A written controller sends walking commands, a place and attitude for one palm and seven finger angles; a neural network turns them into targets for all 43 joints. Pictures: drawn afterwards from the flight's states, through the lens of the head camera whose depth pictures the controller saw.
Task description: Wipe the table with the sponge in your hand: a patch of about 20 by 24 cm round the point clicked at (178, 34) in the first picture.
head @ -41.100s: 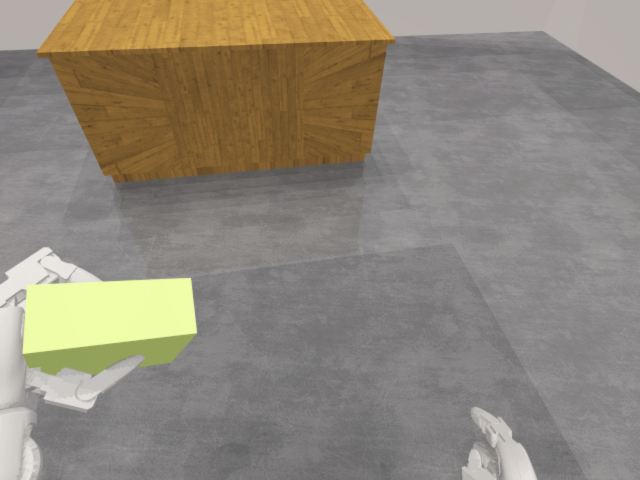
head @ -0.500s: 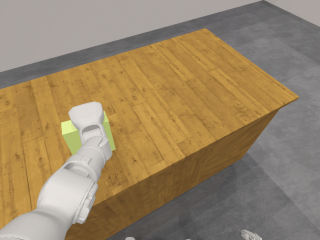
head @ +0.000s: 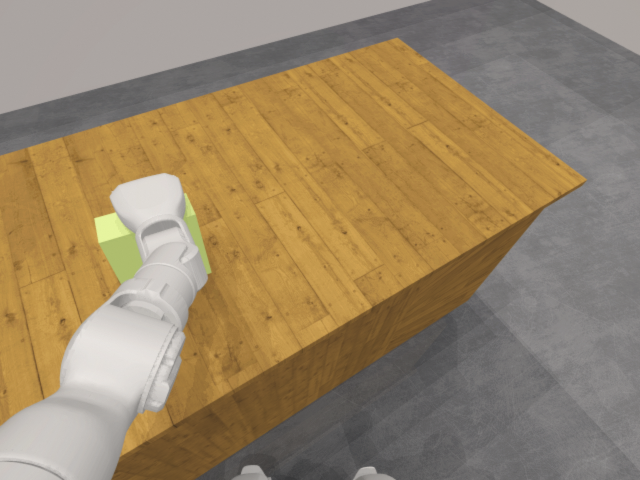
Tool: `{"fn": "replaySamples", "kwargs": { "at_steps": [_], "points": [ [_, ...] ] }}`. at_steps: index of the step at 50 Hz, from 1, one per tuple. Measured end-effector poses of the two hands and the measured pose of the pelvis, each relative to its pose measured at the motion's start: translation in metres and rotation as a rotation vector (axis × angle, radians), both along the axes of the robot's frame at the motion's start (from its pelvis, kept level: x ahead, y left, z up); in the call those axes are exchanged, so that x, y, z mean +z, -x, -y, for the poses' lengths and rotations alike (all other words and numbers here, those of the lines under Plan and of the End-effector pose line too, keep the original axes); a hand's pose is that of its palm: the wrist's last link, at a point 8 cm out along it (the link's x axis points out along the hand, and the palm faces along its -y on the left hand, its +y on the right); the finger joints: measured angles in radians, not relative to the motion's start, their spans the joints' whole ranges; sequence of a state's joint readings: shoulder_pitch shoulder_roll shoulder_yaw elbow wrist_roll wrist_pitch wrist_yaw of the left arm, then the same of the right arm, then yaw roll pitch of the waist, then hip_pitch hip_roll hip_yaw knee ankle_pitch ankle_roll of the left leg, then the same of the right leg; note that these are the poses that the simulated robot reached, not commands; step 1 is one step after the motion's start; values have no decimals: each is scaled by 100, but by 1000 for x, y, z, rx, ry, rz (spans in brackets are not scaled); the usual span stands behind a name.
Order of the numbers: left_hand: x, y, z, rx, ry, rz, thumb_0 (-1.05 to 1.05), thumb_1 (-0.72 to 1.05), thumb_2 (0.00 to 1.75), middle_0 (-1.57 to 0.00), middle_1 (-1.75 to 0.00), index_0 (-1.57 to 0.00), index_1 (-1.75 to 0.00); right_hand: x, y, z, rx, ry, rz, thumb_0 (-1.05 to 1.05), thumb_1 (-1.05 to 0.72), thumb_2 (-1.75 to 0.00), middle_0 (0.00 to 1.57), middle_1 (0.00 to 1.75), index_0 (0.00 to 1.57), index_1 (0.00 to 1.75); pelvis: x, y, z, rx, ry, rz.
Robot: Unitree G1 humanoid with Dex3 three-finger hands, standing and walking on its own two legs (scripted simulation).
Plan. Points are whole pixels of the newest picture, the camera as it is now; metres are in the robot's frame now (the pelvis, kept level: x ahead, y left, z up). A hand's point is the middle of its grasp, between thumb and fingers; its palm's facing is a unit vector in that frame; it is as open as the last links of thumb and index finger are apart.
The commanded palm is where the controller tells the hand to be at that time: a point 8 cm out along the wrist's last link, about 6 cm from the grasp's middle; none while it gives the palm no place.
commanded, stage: wipe back along the third lane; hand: left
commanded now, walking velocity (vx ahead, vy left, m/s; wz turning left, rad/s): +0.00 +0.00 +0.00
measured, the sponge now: (161, 257) +0.44 +0.22 -0.03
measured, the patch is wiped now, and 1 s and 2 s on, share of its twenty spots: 1.00 1.00 1.00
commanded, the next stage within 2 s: none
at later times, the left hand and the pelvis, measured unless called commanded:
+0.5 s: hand (163, 238) +0.44 +0.21 +0.01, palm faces -0.07 +0.02 -1.00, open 9.6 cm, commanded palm +0.39 +0.17 +0.04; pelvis +0.03 +0.01 +0.02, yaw +1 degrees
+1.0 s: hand (180, 269) +0.39 +0.17 +0.02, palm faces -0.07 -0.01 -1.00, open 9.6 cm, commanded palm +0.34 +0.14 +0.04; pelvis +0.05 +0.00 +0.03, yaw +3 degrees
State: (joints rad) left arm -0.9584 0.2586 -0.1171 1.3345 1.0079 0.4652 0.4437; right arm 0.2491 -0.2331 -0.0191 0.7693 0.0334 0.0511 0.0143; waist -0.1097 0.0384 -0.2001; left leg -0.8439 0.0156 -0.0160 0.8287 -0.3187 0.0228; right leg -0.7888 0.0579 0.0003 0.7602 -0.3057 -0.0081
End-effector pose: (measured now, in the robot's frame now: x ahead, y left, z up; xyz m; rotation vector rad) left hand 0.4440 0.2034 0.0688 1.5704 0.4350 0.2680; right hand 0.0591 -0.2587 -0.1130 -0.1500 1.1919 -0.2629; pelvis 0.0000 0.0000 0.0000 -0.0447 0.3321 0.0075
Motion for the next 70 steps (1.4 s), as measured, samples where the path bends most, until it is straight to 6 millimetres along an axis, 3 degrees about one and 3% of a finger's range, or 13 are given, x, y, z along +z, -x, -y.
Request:
{"fn": "replaySamples", "kwargs": {
  "at_steps": [6, 12, 36, 45, 54, 70],
  "points": [
    [-1, 7, 1, -17, -5, 40, 1, -56, 116, -82, -141, -83, -141, -2, 5, -8, -6, -29, -15, 0, -91, -90, 20, 30, 20, 30, 1, -2, -4, -8, 1, 3],
    [0, 15, 2, -20, -4, 59, 0, -51, 114, -77, -145, -78, -145, 2, -11, -18, 9, -55, 2, 1, -91, -90, 20, 30, 20, 30, 6, -6, -6, -4, 0, 23],
    [2, 37, 17, -30, 1, 47, -1, -45, 111, -71, -149, -72, -149, 32, -159, -42, 177, -126, 158, 0, -91, -90, 20, 30, 20, 30, 22, -52, -4, 29, -11, 104],
    [3, 59, 30, -41, 17, 40, 0, -45, 110, -71, -149, -72, -149, 48, -196, -48, 228, -149, 225, 0, -91, -90, 20, 30, 20, 30, 26, -57, 1, 39, -20, 151],
    [3, 83, 44, -63, 25, 44, 0, -45, 110, -71, -149, -72, -149, 54, -199, -48, 249, -165, 254, 0, -91, -90, 20, 30, 20, 30, 27, -49, 8, 42, -28, 186],
    [3, 114, 64, -68, 23, 50, 0, -45, 110, -72, -149, -73, -149, 44, -157, -26, 210, -172, 236, 1, -91, -90, 20, 30, 20, 30, 26, -26, 24, 35, -42, 222]
  ]
}}
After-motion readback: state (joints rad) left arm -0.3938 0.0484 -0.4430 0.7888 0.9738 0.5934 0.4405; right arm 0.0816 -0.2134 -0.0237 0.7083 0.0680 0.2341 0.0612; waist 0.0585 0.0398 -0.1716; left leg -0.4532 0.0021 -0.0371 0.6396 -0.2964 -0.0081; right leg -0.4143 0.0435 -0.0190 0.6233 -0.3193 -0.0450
